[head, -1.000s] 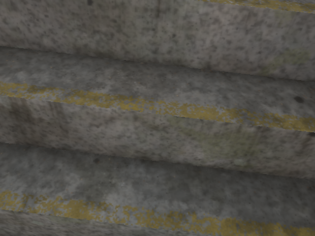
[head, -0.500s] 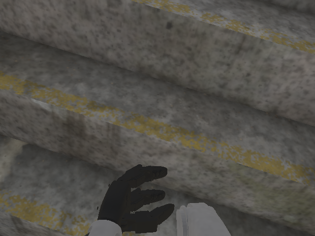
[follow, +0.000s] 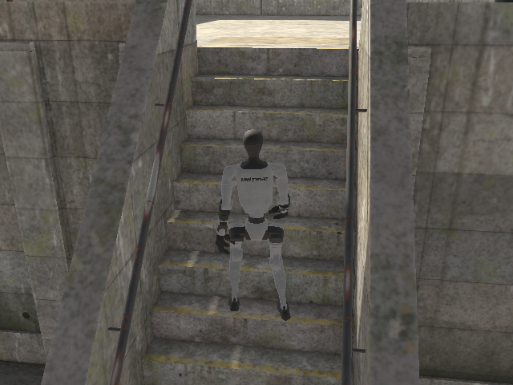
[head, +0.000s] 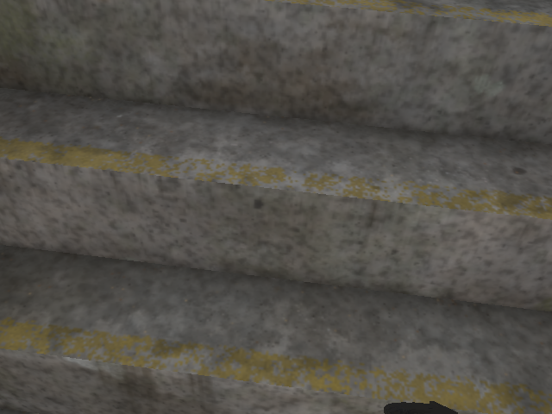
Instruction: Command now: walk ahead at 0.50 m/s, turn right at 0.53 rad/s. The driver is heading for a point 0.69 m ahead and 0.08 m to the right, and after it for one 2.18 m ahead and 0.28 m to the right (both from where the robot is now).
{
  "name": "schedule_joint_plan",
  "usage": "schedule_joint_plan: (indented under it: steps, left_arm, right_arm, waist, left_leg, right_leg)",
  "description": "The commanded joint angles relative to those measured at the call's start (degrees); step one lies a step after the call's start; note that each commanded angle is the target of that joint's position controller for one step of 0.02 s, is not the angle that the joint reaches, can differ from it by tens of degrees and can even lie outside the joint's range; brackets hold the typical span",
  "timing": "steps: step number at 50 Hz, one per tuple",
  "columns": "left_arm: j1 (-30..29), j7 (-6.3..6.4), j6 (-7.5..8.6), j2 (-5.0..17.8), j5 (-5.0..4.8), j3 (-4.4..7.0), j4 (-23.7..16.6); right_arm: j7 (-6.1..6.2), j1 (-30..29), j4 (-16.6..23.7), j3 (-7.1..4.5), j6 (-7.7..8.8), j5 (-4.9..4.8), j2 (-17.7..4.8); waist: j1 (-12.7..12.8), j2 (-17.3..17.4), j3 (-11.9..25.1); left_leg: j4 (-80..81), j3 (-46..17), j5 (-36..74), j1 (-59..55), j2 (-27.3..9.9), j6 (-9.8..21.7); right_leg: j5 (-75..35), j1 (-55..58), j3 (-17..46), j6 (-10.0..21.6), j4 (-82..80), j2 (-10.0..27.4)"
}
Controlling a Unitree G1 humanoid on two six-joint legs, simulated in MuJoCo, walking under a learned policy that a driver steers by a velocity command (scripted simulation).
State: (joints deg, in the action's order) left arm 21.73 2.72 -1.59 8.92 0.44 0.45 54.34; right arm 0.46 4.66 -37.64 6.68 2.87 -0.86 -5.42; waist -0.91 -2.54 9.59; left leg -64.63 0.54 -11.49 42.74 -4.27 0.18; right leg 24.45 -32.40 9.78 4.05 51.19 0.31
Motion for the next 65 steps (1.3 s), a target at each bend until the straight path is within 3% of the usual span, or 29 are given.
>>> schedule_joint_plan:
  steps: [1,3,4,5,7,8,12,14,17,20,21,22,23,24,25,26,30,34,38,41,44,46,47,48,51,54,56,58,65]
  left_arm:
    - [-19.6,-0.49,2.69,5.0,2.43,0.28,-12.5]
    - [-4.1,-4.07,7.56,-7.9,-0.73,-2.32,-12.5]
    - [-4.2,-5.16,8.67,-7.6,-2.29,-2.78,-12.8]
    - [-16.8,-5.43,7.46,-6.5,-2.28,-3.59,-18.0]
    - [-14.5,-6.14,6.00,-2.3,-2.26,-3.03,-18.2]
    - [-19.7,-6.41,4.46,2.3,-1.06,-1.66,-21.2]
    - [-15.1,-4.81,-0.59,5.4,-1.13,-1.00,-24.7]
    - [-22.0,-3.14,-1.74,6.6,0.66,-0.57,-24.6]
    - [-19.8,-3.70,-1.61,4.6,-0.26,-0.50,-24.2]
    - [1.8,-4.66,-0.56,7.7,1.49,2.65,-18.3]
    - [4.4,-5.15,-0.17,8.9,1.33,3.52,-13.5]
    - [3.9,-5.99,0.00,7.0,2.68,2.26,-9.4]
    - [-0.4,-5.43,0.48,10.1,4.03,1.71,-13.4]
    - [5.3,-3.90,0.02,16.4,1.28,4.06,-12.9]
    - [5.7,-3.69,0.42,13.8,-0.56,3.65,-11.7]
    - [-0.7,-3.53,1.34,10.3,1.27,2.36,-10.8]
    - [-5.1,-3.92,4.48,1.1,3.30,-1.63,-3.7]
    - [-1.9,-4.16,4.48,0.5,1.99,-3.95,0.9]
    - [12.5,-0.98,2.74,5.9,0.67,-2.94,7.8]
    - [12.4,0.22,1.61,9.4,-2.21,-2.11,9.7]
    - [7.3,0.23,3.60,15.5,-0.18,-0.74,7.5]
    - [-2.3,-2.73,5.80,13.4,0.24,-0.01,0.3]
    - [-11.0,-4.08,6.61,9.0,0.86,-0.63,-2.1]
    - [-20.6,-6.37,7.73,3.7,0.64,-1.38,-8.4]
    - [-19.5,-8.87,8.53,-4.0,2.80,-4.51,-17.2]
    - [-11.3,-7.80,8.66,-3.5,1.74,-6.59,-15.6]
    - [-15.5,-5.06,8.05,-0.6,2.16,-6.57,-16.0]
    - [-20.6,-3.35,7.76,-4.5,2.28,-7.83,-17.6]
    - [-45.2,-3.28,10.34,-9.0,1.40,-10.29,-27.9]
  right_arm:
    - [1.07,25.8,-12.3,-7.16,-2.31,-2.53,-12.0]
    - [-0.60,27.8,-11.4,-7.15,0.43,4.98,-15.7]
    - [-0.83,22.0,-11.1,-6.55,0.37,4.34,-13.2]
    - [-0.89,15.5,-12.1,-6.16,-1.13,4.42,-8.5]
    - [-0.12,17.5,-12.6,-6.59,-0.15,3.50,-7.2]
    - [-0.07,14.7,-11.7,-5.36,1.00,5.64,-2.7]
    - [1.29,5.2,-10.0,-7.12,2.37,5.18,-13.7]
    - [2.51,9.2,-8.6,-7.05,1.60,4.92,-13.2]
    - [3.84,14.4,-7.2,-8.12,0.73,4.37,-17.4]
    - [1.65,4.8,-1.6,-8.61,-0.16,1.56,-18.0]
    - [1.04,2.2,1.0,-7.15,0.33,0.36,-13.0]
    - [-0.13,-0.8,3.7,-4.55,1.71,2.16,-3.3]
    - [-1.22,5.3,5.7,-2.99,4.58,2.27,2.9]
    - [-2.41,9.8,5.8,-2.79,6.50,1.78,-0.5]
    - [-3.83,3.2,6.9,-2.30,7.66,1.55,-1.6]
    - [-4.13,-4.9,9.5,-1.64,7.62,1.63,-1.5]
    - [-2.33,-2.7,6.5,0.22,5.51,0.87,1.8]
    - [-0.73,-15.0,9.1,2.77,3.68,-0.87,3.8]
    - [0.03,-18.3,7.2,3.94,1.58,-1.22,7.0]
    - [-1.76,-23.0,8.9,3.07,2.08,0.81,3.3]
    - [-4.32,-1.4,-0.6,-2.25,-0.30,1.76,-6.5]
    - [-2.51,14.7,-8.6,-6.06,-2.89,4.11,-14.7]
    - [-0.22,18.1,-12.0,-7.52,-4.45,4.95,-15.5]
    - [0.89,14.8,-12.1,-5.97,-3.92,6.69,-11.4]
    - [-0.24,7.2,-15.6,-3.50,-1.95,3.38,-0.3]
    - [-1.72,7.6,-17.0,-3.54,-1.73,3.28,-0.9]
    - [-2.75,5.4,-15.8,-4.62,-0.12,3.15,-4.9]
    - [-3.38,12.0,-18.2,-5.08,0.90,3.79,-6.7]
    - [0.03,30.4,-20.6,-5.70,-1.01,2.02,-2.8]
  waist:
    - [-12.7,-1.3,-3.3]
    - [-1.7,17.1,7.9]
    - [1.1,12.8,4.3]
    - [0.6,7.6,-7.7]
    - [1.2,11.2,-7.1]
    - [2.1,6.6,-7.7]
    - [11.1,13.2,-7.2]
    - [5.2,3.9,-11.1]
    - [4.1,8.6,-6.9]
    - [12.0,7.8,0.3]
    - [10.9,1.5,-3.1]
    - [5.7,-5.2,-9.6]
    - [-1.3,-9.2,-3.8]
    - [0.5,-10.4,6.9]
    - [2.1,-4.1,-0.2]
    - [0.5,0.6,-7.9]
    - [-3.2,1.9,-11.3]
    - [-0.8,1.0,-14.9]
    - [4.1,-1.3,-5.6]
    - [0.5,-6.6,3.0]
    - [-8.3,-10.7,9.1]
    - [-10.6,10.4,11.9]
    - [-11.2,20.1,6.9]
    - [-8.0,15.0,0.6]
    - [4.7,0.2,-12.2]
    - [8.8,0.6,-12.2]
    - [8.6,0.8,-12.5]
    - [5.0,5.6,-11.1]
    - [-7.3,9.6,-9.2]
  left_leg:
    - [28.6,-0.2,-11.1,-43.2,0.9,0.4]
    - [48.4,-54.1,-17.3,-52.8,-25.5,9.5]
    - [52.1,-57.3,-27.1,-50.8,-26.5,11.7]
    - [44.1,-30.3,-13.6,-39.2,-17.0,9.4]
    - [42.5,-17.9,-2.0,-39.9,-13.3,10.8]
    - [40.5,-8.6,7.4,-32.8,-9.7,6.8]
    - [48.1,-7.1,6.5,-24.6,-15.5,7.9]
    - [49.3,-0.2,1.4,-21.3,-13.2,7.2]
    - [48.0,7.1,20.6,-22.8,-12.4,8.2]
    - [19.3,9.3,35.7,-31.1,-9.0,9.2]
    - [-2.6,9.5,16.6,-23.7,-4.3,6.9]
    - [-32.5,4.5,-9.5,5.0,0.5,5.7]
    - [-55.5,-5.0,-7.9,20.5,4.5,3.3]
    - [-62.5,-6.5,-6.0,30.3,5.4,1.4]
    - [-64.4,-6.6,-3.1,38.2,1.9,0.5]
    - [-68.1,-7.1,2.0,42.3,0.4,0.6]
    - [-87.4,-8.0,9.1,48.3,1.7,2.3]
    - [-67.2,-5.5,20.2,42.2,7.2,5.1]
    - [-56.9,6.7,12.6,36.4,4.7,4.6]
    - [-21.1,11.8,-8.7,3.8,7.4,9.0]
    - [-4.2,10.6,-28.7,-7.3,12.4,9.5]
    - [19.5,-29.8,-35.2,-26.6,0.9,17.2]
    - [40.5,-55.0,-46.9,-27.0,-5.7,23.2]
    - [47.8,-65.0,-44.4,-18.3,-8.3,22.1]
    - [35.0,-36.7,-34.1,-8.2,-2.6,12.0]
    - [38.6,-22.4,-17.5,-7.7,0.8,9.8]
    - [40.2,-18.4,-11.4,-0.1,1.3,10.5]
    - [42.9,-24.0,-10.9,-6.6,-1.1,14.2]
    - [51.7,-31.2,-2.7,-26.8,-5.8,16.5]
  right_leg:
    - [14.3,-24.5,4.3,5.9,2.1,0.5]
    - [-5.1,-37.1,4.6,0.0,59.8,-7.0]
    - [-10.4,-43.0,4.5,-1.2,74.8,-4.3]
    - [-16.7,-46.7,1.8,-1.6,76.6,-2.5]
    - [-15.0,-43.9,0.7,-2.8,73.1,-0.7]
    - [-15.4,-35.8,-2.1,-4.3,71.5,-1.2]
    - [-16.4,-20.8,-5.6,-5.4,58.3,3.5]
    - [-18.6,-15.1,-10.8,-4.8,40.0,2.5]
    - [-9.6,5.8,-18.9,-0.9,12.2,-0.8]
    - [-10.1,20.8,-18.8,5.5,-22.1,-2.7]
    - [-22.0,24.9,-14.7,7.9,-34.8,-0.6]
    - [-27.4,29.6,-4.7,7.5,-20.5,0.9]
    - [-53.5,34.2,10.7,10.0,-13.4,8.2]
    - [-9.0,40.9,33.0,14.5,-30.9,17.2]
    - [18.2,35.3,38.6,13.9,-37.2,18.7]
    - [19.9,25.6,36.6,10.1,-37.2,17.7]
    - [2.9,11.4,19.7,6.6,-31.8,15.5]
    - [-9.7,-4.6,-1.7,-0.4,-36.9,9.7]
    - [-27.1,16.4,-3.1,3.3,-47.6,12.7]
    - [-87.4,21.1,-16.3,3.0,-44.0,12.6]
    - [-131.5,41.0,-16.0,11.4,-23.8,18.7]
    - [-98.1,13.4,-15.6,11.2,-1.7,10.4]
    - [-40.7,-3.4,-11.6,8.7,25.6,-1.0]
    - [-27.5,-13.1,-0.2,6.2,59.8,-4.0]
    - [-23.2,-34.4,-0.9,7.1,78.8,-1.8]
    - [-23.2,-37.2,-4.7,2.8,70.9,1.0]
    - [-30.3,-33.6,-9.6,0.9,68.4,1.6]
    - [-26.5,-42.6,-11.6,-0.7,84.6,1.8]
    - [-18.8,-55.1,-14.5,-4.6,65.2,5.1]
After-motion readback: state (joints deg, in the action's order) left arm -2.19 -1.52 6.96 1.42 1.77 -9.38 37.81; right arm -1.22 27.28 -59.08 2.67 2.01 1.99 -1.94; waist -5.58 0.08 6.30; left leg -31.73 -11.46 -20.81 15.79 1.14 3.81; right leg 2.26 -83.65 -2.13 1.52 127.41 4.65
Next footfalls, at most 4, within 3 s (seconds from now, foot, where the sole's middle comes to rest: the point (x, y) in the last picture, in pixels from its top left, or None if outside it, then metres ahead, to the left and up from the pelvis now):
0.02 left None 0.04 0.17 -0.73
0.42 right None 0.07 -0.10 -0.73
0.86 left None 0.29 0.00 -0.51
1.40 right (457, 355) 0.50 -0.30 -0.29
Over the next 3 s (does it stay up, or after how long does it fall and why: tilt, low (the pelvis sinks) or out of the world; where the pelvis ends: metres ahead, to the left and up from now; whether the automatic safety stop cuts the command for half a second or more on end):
stays up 0.64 0.06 0.64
